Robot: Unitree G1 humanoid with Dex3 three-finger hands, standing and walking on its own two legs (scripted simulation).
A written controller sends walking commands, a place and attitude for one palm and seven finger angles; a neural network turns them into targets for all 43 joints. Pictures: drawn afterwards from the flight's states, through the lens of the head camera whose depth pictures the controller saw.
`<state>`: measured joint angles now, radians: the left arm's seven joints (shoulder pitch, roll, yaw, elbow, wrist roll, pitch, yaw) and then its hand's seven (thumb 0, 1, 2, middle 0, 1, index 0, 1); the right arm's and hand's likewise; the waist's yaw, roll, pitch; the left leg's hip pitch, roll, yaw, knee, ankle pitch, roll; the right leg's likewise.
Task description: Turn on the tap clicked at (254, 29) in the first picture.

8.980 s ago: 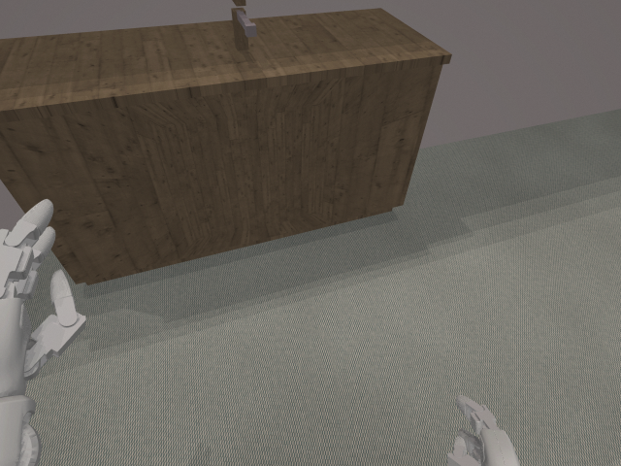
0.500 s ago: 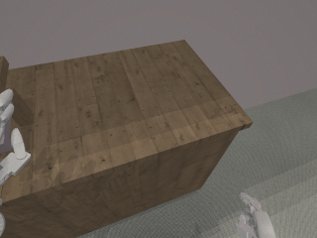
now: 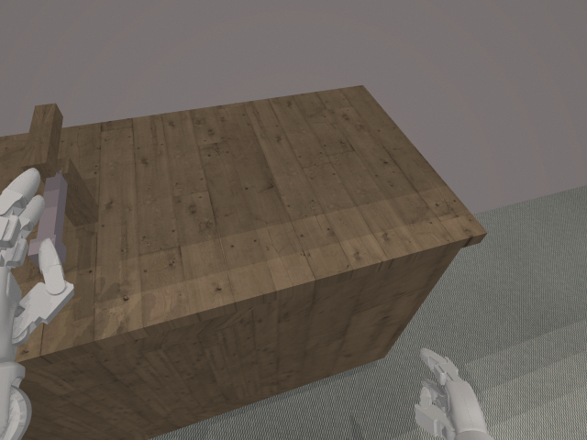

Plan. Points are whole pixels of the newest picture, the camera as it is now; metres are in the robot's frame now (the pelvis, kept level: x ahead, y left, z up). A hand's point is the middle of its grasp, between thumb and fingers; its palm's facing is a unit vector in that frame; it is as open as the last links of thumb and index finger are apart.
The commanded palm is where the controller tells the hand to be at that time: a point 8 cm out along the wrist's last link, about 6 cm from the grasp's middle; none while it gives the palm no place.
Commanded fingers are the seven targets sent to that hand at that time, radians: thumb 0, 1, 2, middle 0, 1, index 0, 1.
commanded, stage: come to a stop and stand still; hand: left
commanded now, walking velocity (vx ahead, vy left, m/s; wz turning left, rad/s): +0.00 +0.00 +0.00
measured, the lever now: (47, 251) +0.29 +0.34 +0.10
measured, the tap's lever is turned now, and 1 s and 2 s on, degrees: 0 0 0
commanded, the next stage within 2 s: look again from close up in 0.28 s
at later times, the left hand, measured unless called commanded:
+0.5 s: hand (68, 295) +0.21 +0.25 +0.16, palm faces +0.38 -0.84 -0.39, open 7.4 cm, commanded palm +0.15 +0.28 +0.17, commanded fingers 0.00 0.90 0.90 -0.20 -0.30 -0.20 -0.30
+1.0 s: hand (80, 296) +0.21 +0.23 +0.16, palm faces +0.36 -0.85 -0.38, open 7.4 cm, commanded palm +0.15 +0.27 +0.17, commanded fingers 0.00 0.90 0.90 -0.20 -0.30 -0.20 -0.30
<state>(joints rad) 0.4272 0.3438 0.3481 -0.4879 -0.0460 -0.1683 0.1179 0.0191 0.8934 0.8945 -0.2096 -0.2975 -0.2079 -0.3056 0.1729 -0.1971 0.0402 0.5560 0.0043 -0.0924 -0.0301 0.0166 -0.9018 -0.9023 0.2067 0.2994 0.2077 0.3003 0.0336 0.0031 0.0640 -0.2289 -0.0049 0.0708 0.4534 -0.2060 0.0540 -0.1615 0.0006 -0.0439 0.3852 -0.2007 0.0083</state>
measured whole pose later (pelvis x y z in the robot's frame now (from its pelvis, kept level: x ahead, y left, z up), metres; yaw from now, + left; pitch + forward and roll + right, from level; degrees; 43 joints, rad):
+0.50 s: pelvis -0.01 +0.00 +0.00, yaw +0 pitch -2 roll -1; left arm 0.45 0.35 0.35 -0.48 -0.04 -0.19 0.12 0.02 0.89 0.89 -0.21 -0.30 -0.21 -0.31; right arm 0.20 -0.20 0.02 0.58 0.01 -0.10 -0.03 0.02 -0.90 -0.90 0.21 0.30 0.21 0.30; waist 0.02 0.01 0.08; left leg -0.22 -0.01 0.08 0.44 -0.19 0.06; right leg -0.16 0.00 -0.04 0.38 -0.19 0.01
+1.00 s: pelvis -0.01 -0.01 +0.00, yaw -1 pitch -1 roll -1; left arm 0.46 0.37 0.35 -0.54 -0.07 -0.18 0.11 0.02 0.89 0.89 -0.21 -0.30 -0.21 -0.31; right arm 0.14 -0.19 0.03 0.53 0.01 -0.09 -0.04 0.02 -0.90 -0.90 0.21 0.30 0.21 0.30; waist 0.04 0.00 0.10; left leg -0.25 0.01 0.08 0.44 -0.18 0.04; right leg -0.20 0.01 -0.03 0.38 -0.18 0.00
